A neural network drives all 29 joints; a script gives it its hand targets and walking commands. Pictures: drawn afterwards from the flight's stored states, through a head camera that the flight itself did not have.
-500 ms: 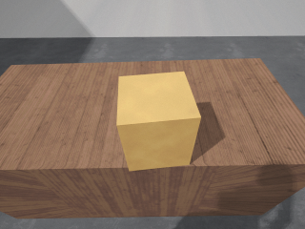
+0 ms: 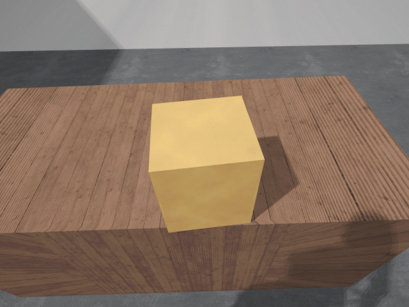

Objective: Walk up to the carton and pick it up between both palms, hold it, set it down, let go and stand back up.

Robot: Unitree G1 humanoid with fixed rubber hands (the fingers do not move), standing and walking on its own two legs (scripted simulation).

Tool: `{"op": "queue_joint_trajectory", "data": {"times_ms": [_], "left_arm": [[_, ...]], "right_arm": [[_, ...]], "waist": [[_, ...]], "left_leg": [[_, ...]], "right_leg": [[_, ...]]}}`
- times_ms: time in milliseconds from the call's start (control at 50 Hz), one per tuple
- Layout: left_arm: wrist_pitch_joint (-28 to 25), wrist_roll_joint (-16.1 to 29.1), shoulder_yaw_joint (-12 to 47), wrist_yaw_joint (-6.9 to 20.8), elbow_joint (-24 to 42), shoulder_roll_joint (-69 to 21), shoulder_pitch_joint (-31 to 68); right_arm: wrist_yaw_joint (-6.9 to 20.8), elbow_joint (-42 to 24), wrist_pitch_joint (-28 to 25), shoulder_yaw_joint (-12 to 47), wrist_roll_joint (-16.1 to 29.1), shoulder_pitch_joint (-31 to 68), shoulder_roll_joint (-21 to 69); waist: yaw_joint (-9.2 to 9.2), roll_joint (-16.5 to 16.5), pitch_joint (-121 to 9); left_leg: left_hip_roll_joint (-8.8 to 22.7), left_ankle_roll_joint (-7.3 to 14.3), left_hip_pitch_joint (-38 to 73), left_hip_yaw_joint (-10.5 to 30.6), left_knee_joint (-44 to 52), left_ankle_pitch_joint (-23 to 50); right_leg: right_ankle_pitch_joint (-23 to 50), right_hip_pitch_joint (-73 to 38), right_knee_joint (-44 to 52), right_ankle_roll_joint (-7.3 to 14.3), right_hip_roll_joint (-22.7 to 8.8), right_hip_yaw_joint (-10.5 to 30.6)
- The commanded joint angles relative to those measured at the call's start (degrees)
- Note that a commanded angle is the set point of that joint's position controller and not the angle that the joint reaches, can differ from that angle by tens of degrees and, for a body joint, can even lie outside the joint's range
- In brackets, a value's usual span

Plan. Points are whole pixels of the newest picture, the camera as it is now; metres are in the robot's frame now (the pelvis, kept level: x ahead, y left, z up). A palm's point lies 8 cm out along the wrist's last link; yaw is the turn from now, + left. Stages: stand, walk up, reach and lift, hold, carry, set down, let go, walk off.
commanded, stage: walk up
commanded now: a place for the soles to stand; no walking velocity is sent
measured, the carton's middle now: (203, 166) +0.43 +0.03 +0.01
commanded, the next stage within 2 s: reach and lift in 1.72 s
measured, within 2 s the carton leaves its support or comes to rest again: neither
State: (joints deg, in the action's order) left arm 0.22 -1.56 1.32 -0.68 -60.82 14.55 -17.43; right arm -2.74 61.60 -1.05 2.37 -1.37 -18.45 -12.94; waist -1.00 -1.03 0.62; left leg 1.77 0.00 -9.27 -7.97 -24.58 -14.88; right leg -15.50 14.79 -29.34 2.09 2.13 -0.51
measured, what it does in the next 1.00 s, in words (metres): steps on the spot: right foot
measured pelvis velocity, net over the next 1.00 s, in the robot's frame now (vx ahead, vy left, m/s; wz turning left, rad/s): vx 0.02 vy -0.04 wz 0.06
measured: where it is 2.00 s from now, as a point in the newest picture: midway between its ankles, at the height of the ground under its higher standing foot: outside the picture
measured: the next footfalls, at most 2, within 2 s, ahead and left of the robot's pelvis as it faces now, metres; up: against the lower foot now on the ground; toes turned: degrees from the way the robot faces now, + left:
right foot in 0.18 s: +0.10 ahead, -0.16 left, +0.00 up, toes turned +11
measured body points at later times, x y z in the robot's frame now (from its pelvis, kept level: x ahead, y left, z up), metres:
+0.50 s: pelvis +0.04 -0.09 +0.00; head +0.06 -0.10 +0.45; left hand +0.06 +0.17 -0.14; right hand +0.06 -0.35 -0.16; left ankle -0.02 +0.10 -0.74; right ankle +0.07 -0.17 -0.74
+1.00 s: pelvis +0.02 -0.04 +0.00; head +0.04 -0.04 +0.45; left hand +0.01 +0.22 -0.15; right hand +0.02 -0.30 -0.15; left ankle -0.02 +0.11 -0.74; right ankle +0.07 -0.17 -0.74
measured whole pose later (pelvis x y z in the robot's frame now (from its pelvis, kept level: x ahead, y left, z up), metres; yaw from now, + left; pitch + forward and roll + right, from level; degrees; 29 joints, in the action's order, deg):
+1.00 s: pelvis +0.02 -0.04 +0.00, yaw +3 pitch -1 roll +0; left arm 0.0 -0.1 1.2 -1.1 -62.2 15.1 -16.0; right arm -1.5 62.4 -1.1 3.4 -1.1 -18.8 -13.5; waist 0.4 -0.8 3.2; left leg 4.4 -3.6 -6.7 -2.5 -23.7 -15.5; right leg -10.6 13.6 -25.6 -0.8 -2.1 -1.8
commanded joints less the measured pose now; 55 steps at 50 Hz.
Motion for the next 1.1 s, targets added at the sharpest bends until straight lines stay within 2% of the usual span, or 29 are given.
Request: {"op": "queue_joint_trajectory", "data": {"times_ms": [0, 40, 100, 120, 140, 160, 180, 200, 220, 240, 260, 280, 340, 360, 400, 440, 460, 520, 540, 560, 600, 660, 840, 860, 880, 960, 1000, 1060, 1080], "left_arm": [[0.82, -1.37, -0.95, 0.93, 4.85, 4.16, 0.57], [0.81, -0.88, -0.80, 0.79, 4.15, 3.80, -0.80], [-0.20, -0.01, -1.23, 1.20, 3.86, 3.85, -2.81], [-0.37, 0.79, -1.92, 1.08, 2.25, 3.97, -5.92], [-0.55, 1.11, -2.05, 0.64, 1.86, 5.72, -6.67], [-0.74, 0.76, -2.50, -0.06, 2.04, 8.50, -4.70], [-0.43, 1.05, -2.33, -0.59, 3.36, 9.60, -3.59], [0.29, 1.02, -2.36, -1.15, 4.19, 10.28, -1.38], [0.70, 1.46, -2.22, -1.19, 4.18, 8.96, 1.30], [0.42, 1.84, -1.87, -1.41, 4.79, 8.31, 1.46], [0.06, 1.19, -1.31, -1.20, 5.39, 8.54, 2.54], [-0.26, 1.76, -1.56, -1.26, 4.05, 6.88, -0.38], [-0.73, 2.00, -1.95, -1.49, 2.89, 9.19, -3.02], [-0.24, 1.52, -2.22, -1.72, 3.07, 9.71, -2.53], [0.14, 1.64, -2.40, -1.12, 2.96, 7.57, -0.50], [0.27, 2.26, -2.14, -1.20, 2.71, 6.98, -0.81], [0.46, 1.96, -2.67, -1.33, 2.74, 7.72, -0.91], [0.03, 2.07, -2.37, -1.29, 2.32, 6.43, -1.10], [-0.10, 2.09, -2.22, -1.29, 2.24, 8.12, -0.07], [-0.30, 2.00, -2.18, -0.94, 2.29, 5.92, -0.11], [0.06, 1.22, -2.44, -0.94, 1.41, 8.29, 0.71], [0.12, 1.80, -1.92, -0.71, 1.31, 7.24, -0.55], [-0.29, 0.92, -1.33, -0.05, -0.13, 6.57, -0.23], [-0.23, 1.76, -1.39, -0.19, 0.50, 6.82, -0.90], [-0.41, 1.29, -1.10, -0.45, -0.21, 6.36, -1.37], [-0.76, 1.73, -0.75, -0.67, -0.48, 6.32, -0.85], [-0.99, 1.68, -0.60, -0.58, -0.25, 7.22, -1.29], [-0.22, 1.16, -0.39, -0.48, -1.76, 6.53, -1.64], [-0.29, 1.49, -0.62, -0.35, -1.55, 8.29, -1.63]], "right_arm": [[-2.17, 0.44, 0.07, -2.27, -0.61, -7.56, -8.99], [-1.92, -0.76, -0.45, -2.75, -1.12, -7.32, -8.79], [-0.53, -1.03, -1.43, -1.82, -1.09, -3.83, -7.19], [0.19, -1.60, -1.17, -1.82, -0.88, -1.70, -7.27], [1.17, -2.99, -0.43, -2.14, -1.02, -1.11, -8.67], [1.74, -3.71, 0.19, -1.33, -0.01, -3.29, -6.61], [1.92, -3.73, 1.17, -0.60, 0.49, -7.13, -4.97], [1.45, -2.56, 1.77, -0.46, 0.32, -10.02, -3.32], [1.20, -2.27, 1.59, -0.63, -0.07, -9.27, -4.42], [1.21, -2.73, 1.02, -1.08, -0.62, -8.44, -6.46], [0.96, -2.50, 0.25, -0.31, -0.12, -7.12, -5.76], [1.11, -2.16, 0.08, -0.49, -0.51, -5.63, -4.77], [0.94, -2.45, 0.23, -1.06, -0.25, -6.49, -6.36], [0.69, -1.55, 0.59, -0.73, 0.24, -7.61, -6.71], [0.57, -1.28, 1.06, -0.28, 0.46, -5.88, -5.00], [0.56, -0.93, 1.09, -0.45, 0.54, -5.38, -7.30], [0.54, -0.57, 0.57, -0.45, 0.12, -5.04, -6.28], [0.26, 0.22, 0.36, -0.89, 0.29, -4.24, -8.51], [0.46, 0.00, -0.03, -1.15, 0.16, -5.29, -8.83], [0.48, -0.03, -0.15, -0.76, -0.41, -3.23, -8.25], [0.48, 0.49, 0.50, 0.09, 0.45, -3.80, -6.20], [0.55, 0.95, 0.03, -0.37, 0.04, -4.34, -7.59], [1.08, -0.65, 0.02, -0.30, 0.82, -3.10, -7.15], [1.04, -0.34, 0.08, -0.51, -0.30, -1.72, -8.66], [1.24, -1.04, 0.07, -0.18, 0.36, -2.19, -7.33], [1.22, -0.12, -0.67, 0.13, 0.22, -4.38, -7.72], [1.15, -0.31, -0.30, 0.23, 0.24, -3.78, -7.06], [1.66, -0.46, -0.34, -0.11, 0.71, -3.91, -7.81], [1.62, 0.62, -0.07, 0.26, 0.77, -4.95, -7.04]], "waist": [[-0.83, 5.96, 8.92], [-0.13, 7.00, 9.72], [2.59, 5.88, 3.85], [4.55, 3.85, 2.77], [4.20, 3.65, 0.36], [2.80, -3.77, 3.30], [0.83, -4.65, 1.52], [0.09, -5.13, 3.92], [-1.19, -3.98, 3.67], [-0.02, -1.09, 3.37], [-0.74, -2.79, 1.90], [0.97, -1.95, 2.14], [0.21, -1.29, -2.75], [0.67, -0.34, -2.41], [0.40, -5.17, 1.69], [1.63, -3.93, 1.35], [1.14, -5.61, 1.20], [1.88, 1.59, 1.86], [-0.27, 0.14, -0.25], [1.00, 3.31, 2.04], [0.95, -0.76, 5.18], [0.51, 0.23, 5.60], [0.93, -0.04, 4.43], [2.40, 4.94, 6.21], [2.57, 2.39, 5.42], [1.34, 1.56, 2.58], [2.56, 2.48, 4.31], [0.93, 5.14, 6.84], [2.25, 2.81, 5.46]], "left_leg": [[23.19, 12.93, 1.42, 23.75, 12.70, -12.57], [21.05, 11.70, -0.24, 21.41, 11.78, -6.52], [13.61, 6.85, -4.87, 8.65, 4.49, 15.27], [10.45, 4.61, -9.41, 6.21, 0.97, 14.37], [6.19, 2.24, -10.02, 2.12, -1.50, 2.94], [3.79, 0.25, -10.64, 2.58, -3.15, -4.39], [2.20, -0.55, -6.89, 3.98, -3.78, -9.28], [2.08, -0.94, -3.36, 4.31, -3.06, -9.16], [2.87, -0.20, -1.73, 4.53, -1.55, -7.18], [3.18, -0.07, -2.28, 5.44, -1.07, -2.89], [4.59, 0.18, -0.80, 6.09, 0.65, 3.59], [5.08, 0.20, -1.12, 7.41, -0.75, 6.10], [4.33, -0.78, -0.69, 5.87, -1.19, 2.99], [3.80, -1.29, -2.72, 6.65, -1.21, 1.51], [3.95, -0.78, -2.47, 5.40, -1.22, -0.50], [4.08, -0.52, -1.92, 5.76, 0.21, 0.03], [4.30, -0.64, -1.39, 5.04, 0.57, 0.64], [5.06, -0.64, 0.47, 6.13, 2.00, 5.79], [5.80, -0.72, 1.70, 6.04, 2.67, 6.07], [6.08, -0.41, 0.19, 6.02, 2.97, 4.61], [6.12, -0.64, -2.42, 5.14, 3.71, 2.15], [5.18, 0.00, -1.23, 5.08, 3.78, 0.52], [6.69, 1.55, -1.83, 9.30, 6.40, -0.25], [6.50, 1.49, -4.80, 9.40, 7.17, -1.86], [6.19, 1.40, -3.59, 9.83, 7.09, 0.09], [6.69, 0.90, -0.34, 10.11, 5.86, 10.13], [6.49, 0.94, -0.67, 9.17, 5.40, 10.21], [6.01, 1.52, -4.85, 9.84, 6.73, 1.19], [5.75, 1.74, -3.81, 9.94, 6.19, 1.83]], "right_leg": [[-11.91, 15.45, -9.95, -2.15, -5.41, 2.32], [-10.29, 14.98, -9.99, -2.31, -6.20, 2.51], [4.30, 0.26, -3.87, -2.23, -5.06, 0.94], [11.95, -6.26, 0.20, -1.61, -4.34, 1.38], [11.89, -8.79, 2.97, -0.85, -5.61, 2.76], [10.59, -5.76, 7.58, 0.02, -9.38, 8.14], [5.81, -2.56, 10.70, 3.03, -13.00, 13.47], [-1.00, 1.99, 11.23, 4.60, -13.24, 14.42], [-1.09, 2.46, 11.29, 3.56, -11.94, 13.13], [4.13, -0.45, 9.82, 2.66, -11.34, 11.67], [16.68, -1.42, 7.87, 2.30, -10.62, 9.12], [24.47, -3.31, 7.91, 1.16, -9.18, 7.27], [32.32, -10.00, 7.42, 0.86, -11.60, 9.91], [29.26, -12.45, 8.01, 0.40, -10.95, 8.50], [19.23, -6.41, 11.27, 1.08, -10.30, 8.23], [13.21, -6.29, 12.14, 0.80, -9.52, 8.88], [16.05, -7.32, 12.19, 0.63, -9.55, 7.20], [14.89, -5.62, 10.71, 0.61, -8.80, 6.25], [17.05, -4.71, 9.63, 1.25, -8.88, 5.41], [13.01, -4.41, 9.56, 1.70, -8.55, 5.23], [7.95, -2.89, 10.90, 0.36, -8.07, 3.31], [-0.52, -0.54, 13.17, 0.68, -9.10, 6.16], [3.10, -0.55, 8.48, -0.13, -7.29, 3.41], [-0.08, -1.84, 9.20, -0.04, -7.16, 3.58], [2.34, -2.50, 8.37, -0.18, -7.55, 3.43], [11.24, -4.05, 5.74, -0.63, -7.49, 2.24], [10.87, -1.78, 6.61, -0.21, -7.99, 2.92], [5.85, -2.61, 7.23, -0.88, -7.82, 2.94], [4.34, -3.73, 6.67, -0.65, -7.53, 2.73]]}}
